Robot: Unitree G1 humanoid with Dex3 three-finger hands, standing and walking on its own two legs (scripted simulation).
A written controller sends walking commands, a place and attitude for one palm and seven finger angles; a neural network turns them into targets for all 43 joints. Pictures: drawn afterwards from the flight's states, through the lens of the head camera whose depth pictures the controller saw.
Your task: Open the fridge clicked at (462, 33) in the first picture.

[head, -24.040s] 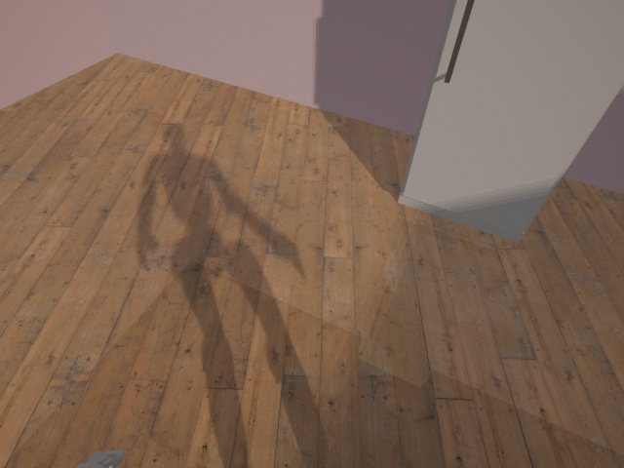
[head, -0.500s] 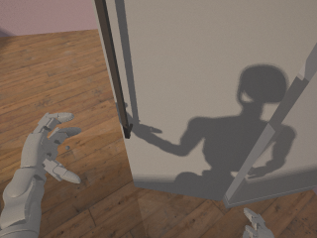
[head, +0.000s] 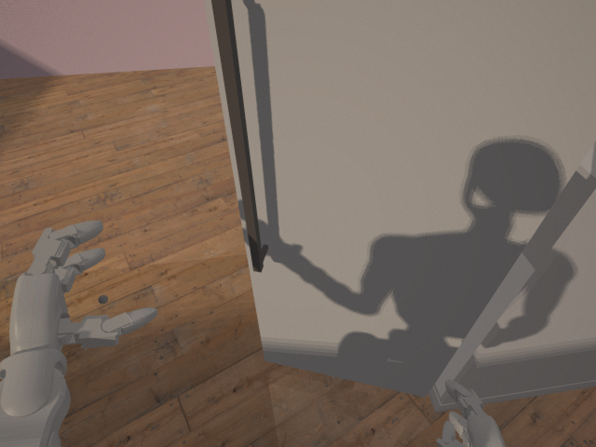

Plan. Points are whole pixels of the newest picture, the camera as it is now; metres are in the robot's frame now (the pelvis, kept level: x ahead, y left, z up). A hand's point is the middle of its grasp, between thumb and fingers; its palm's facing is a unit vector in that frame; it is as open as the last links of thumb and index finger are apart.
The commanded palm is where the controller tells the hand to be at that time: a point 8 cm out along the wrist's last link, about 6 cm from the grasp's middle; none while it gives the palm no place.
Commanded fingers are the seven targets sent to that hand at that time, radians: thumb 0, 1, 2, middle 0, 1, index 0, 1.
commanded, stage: draw the hand back to the body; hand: left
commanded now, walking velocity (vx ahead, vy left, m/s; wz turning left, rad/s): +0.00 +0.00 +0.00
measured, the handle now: (249, 162) +0.49 +0.15 +0.14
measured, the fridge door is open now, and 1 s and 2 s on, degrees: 69 69 69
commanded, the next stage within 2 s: step back with the hand held close in 0.74 s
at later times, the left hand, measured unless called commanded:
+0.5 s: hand (53, 299) +0.20 +0.28 +0.17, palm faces +0.49 -0.79 -0.38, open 7.8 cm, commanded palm +0.15 +0.31 +0.18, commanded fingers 0.00 0.90 0.90 -0.20 -0.30 -0.20 -0.30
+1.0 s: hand (67, 295) +0.21 +0.27 +0.17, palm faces +0.46 -0.80 -0.39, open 7.4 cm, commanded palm +0.14 +0.31 +0.18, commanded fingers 0.00 0.90 0.90 -0.20 -0.30 -0.20 -0.30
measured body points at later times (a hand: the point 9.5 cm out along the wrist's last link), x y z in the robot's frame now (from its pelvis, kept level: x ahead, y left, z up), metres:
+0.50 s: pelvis +0.01 +0.01 +0.00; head -0.01 -0.01 +0.45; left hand +0.17 +0.32 +0.19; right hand +0.20 -0.21 -0.08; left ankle -0.02 +0.11 -0.74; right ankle +0.02 -0.13 -0.74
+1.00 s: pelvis +0.00 +0.01 +0.00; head -0.01 +0.00 +0.45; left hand +0.18 +0.31 +0.19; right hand +0.18 -0.22 -0.08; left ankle -0.02 +0.11 -0.74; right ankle +0.02 -0.13 -0.74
